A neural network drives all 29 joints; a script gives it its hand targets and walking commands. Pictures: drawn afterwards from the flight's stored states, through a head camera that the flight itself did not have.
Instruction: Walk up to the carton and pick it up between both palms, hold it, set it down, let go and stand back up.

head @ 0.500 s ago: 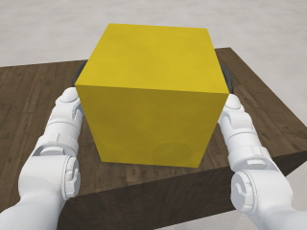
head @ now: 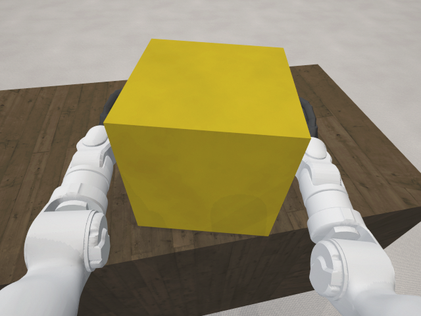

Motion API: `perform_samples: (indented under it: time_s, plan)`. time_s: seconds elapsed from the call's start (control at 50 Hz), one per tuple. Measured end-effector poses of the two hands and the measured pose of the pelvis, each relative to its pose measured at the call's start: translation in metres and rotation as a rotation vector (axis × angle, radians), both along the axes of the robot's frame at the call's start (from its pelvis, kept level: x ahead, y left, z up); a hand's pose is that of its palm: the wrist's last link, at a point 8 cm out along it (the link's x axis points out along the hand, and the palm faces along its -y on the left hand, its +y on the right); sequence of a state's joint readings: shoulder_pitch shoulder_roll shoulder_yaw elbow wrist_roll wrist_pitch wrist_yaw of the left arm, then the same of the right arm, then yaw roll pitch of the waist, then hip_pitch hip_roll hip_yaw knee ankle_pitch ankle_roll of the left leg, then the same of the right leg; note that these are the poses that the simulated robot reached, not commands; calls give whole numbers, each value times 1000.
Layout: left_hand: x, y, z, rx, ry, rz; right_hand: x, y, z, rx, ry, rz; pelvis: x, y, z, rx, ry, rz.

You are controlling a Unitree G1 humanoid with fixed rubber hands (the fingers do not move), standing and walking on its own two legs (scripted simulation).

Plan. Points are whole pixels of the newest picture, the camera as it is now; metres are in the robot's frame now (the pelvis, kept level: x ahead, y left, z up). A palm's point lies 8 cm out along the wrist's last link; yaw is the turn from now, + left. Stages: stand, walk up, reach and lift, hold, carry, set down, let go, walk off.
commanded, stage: set down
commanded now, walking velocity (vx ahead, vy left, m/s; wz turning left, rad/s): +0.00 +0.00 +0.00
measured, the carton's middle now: (210, 137) +0.45 -0.02 +0.09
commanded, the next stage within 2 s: none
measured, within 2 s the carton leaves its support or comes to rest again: rests again in 0.32 s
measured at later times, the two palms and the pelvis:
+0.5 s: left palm (109, 135) +0.44 +0.17 +0.13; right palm (303, 146) +0.38 -0.20 +0.12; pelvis -0.01 +0.00 +0.00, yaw -1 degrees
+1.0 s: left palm (109, 137) +0.44 +0.18 +0.12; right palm (301, 145) +0.38 -0.20 +0.12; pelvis +0.00 +0.00 +0.00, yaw +0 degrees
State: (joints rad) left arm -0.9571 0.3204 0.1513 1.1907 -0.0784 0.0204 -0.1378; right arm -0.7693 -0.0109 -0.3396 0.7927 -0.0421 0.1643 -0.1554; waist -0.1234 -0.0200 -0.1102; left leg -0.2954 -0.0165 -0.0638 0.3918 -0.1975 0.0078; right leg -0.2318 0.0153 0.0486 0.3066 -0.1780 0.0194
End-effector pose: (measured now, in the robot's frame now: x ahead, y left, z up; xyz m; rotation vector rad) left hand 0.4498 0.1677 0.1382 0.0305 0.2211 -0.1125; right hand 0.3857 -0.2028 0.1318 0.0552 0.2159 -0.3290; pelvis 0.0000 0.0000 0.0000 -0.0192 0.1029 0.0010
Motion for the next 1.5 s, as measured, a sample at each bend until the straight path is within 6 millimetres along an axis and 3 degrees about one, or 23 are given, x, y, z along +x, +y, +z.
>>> perform_samples:
  time_s: [0.44,1.5]
  plan:
    - [-7,5,-11,-8,-7,-6,-10,5,-9,-15,-17,-7,-10,4,0,4,-9,-13]
    - [-6,9,-19,18,-18,-23,-4,6,-14,-81,-83,24,0,2,2,13,-84,-11]
